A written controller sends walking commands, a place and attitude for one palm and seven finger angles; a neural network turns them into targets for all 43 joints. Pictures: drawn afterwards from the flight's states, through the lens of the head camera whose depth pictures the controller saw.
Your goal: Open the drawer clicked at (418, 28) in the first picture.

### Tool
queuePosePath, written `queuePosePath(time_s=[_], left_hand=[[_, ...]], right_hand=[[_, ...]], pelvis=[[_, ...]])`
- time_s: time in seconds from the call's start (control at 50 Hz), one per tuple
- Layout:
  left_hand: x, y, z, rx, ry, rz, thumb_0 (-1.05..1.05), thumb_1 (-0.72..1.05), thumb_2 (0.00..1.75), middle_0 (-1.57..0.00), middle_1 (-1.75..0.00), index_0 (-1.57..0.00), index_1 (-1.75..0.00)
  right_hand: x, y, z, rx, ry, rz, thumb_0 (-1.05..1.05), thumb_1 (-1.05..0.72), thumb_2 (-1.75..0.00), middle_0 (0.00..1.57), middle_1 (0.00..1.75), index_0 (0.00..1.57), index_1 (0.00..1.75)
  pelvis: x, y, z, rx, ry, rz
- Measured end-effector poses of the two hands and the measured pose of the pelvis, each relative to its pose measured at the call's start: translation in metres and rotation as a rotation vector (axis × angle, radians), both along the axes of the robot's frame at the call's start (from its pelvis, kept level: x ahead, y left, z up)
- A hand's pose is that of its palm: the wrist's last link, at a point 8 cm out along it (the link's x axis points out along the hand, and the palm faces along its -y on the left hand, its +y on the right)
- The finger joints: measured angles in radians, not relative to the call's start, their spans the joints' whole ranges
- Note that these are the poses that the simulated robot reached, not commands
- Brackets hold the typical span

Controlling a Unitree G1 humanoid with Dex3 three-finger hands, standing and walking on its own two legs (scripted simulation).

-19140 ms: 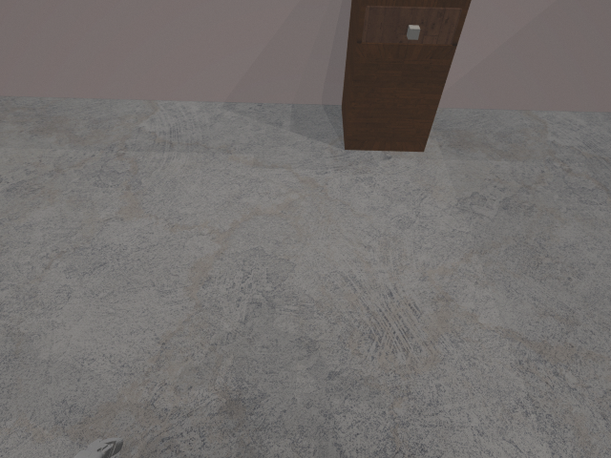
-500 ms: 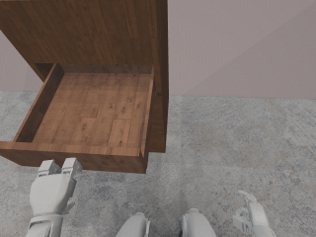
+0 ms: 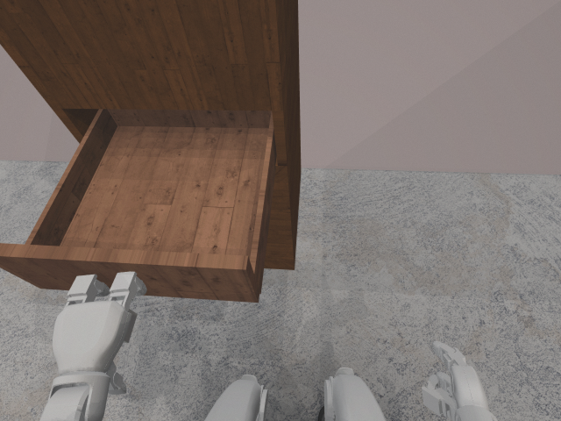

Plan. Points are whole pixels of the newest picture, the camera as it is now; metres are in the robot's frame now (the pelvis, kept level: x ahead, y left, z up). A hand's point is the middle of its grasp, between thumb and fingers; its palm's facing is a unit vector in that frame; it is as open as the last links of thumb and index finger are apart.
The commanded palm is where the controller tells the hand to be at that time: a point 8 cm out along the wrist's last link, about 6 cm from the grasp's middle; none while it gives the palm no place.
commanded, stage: lift the hand off the handle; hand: left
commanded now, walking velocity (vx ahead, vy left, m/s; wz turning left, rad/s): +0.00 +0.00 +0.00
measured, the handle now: (118, 308) +0.27 +0.27 -0.02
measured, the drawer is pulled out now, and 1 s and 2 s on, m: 0.30 0.30 0.30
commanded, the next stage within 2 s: none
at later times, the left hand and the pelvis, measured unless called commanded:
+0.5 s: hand (103, 328) +0.23 +0.27 -0.01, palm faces -0.01 -0.02 -1.00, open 13.2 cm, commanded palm +0.22 +0.28 +0.06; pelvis +0.00 +0.01 +0.02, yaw -1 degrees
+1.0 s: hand (79, 319) +0.23 +0.28 +0.03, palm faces -0.02 -0.04 -1.00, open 13.4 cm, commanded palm +0.22 +0.28 +0.09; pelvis +0.02 +0.02 +0.05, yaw -1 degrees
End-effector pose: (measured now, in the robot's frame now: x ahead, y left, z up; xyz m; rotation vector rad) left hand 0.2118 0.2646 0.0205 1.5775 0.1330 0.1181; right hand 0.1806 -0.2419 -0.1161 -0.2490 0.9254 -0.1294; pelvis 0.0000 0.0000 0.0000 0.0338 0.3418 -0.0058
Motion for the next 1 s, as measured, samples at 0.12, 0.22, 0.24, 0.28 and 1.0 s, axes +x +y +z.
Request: queuePosePath(time_s=[0.12,0.22,0.24,0.28,1.0], left_hand=[[0.001,0.001,0.002,-0.002,0.018,-0.011,0.0,-0.49,0.3,-0.32,-1.2,-0.36,-1.23],[0.002,0.002,0.005,-0.01,0.042,-0.017,0.0,-0.49,0.3,-0.32,-1.2,-0.38,-1.22],[0.002,0.002,0.005,-0.014,0.046,-0.017,0.0,-0.49,0.3,-0.32,-1.2,-0.38,-1.22],[0.002,0.003,0.008,-0.024,0.046,-0.014,0.0,-0.49,0.3,-0.32,-1.2,-0.4,-1.21],[0.003,0.016,0.067,-0.046,0.01,0.013,0.0,-0.49,0.3,-0.32,-1.2,-0.4,-1.22]], right_hand=[[-0.001,0.01,0.001,0.012,0.007,0.008,0.01,-0.9,-0.9,0.2,0.3,0.21,0.3],[-0.002,0.013,0.008,0.014,-0.004,0.001,0.01,-0.9,-0.9,0.2,0.3,0.21,0.3],[-0.002,0.013,0.01,0.013,-0.008,-0.001,0.01,-0.9,-0.9,0.2,0.3,0.21,0.3],[-0.002,0.013,0.014,0.01,-0.016,-0.004,0.01,-0.9,-0.9,0.2,0.3,0.21,0.3],[0.028,0.027,0.066,0.024,-0.082,0.011,0.01,-0.9,-0.9,0.2,0.3,0.21,0.3]], pelvis=[[-0.002,0.002,0.004,-0.005,-0.01,0.007],[-0.002,0.003,0.009,-0.008,-0.025,0.006],[-0.002,0.004,0.01,-0.009,-0.028,0.005],[-0.001,0.005,0.012,-0.01,-0.034,0.004],[0.021,0.019,0.047,-0.023,-0.115,-0.016]])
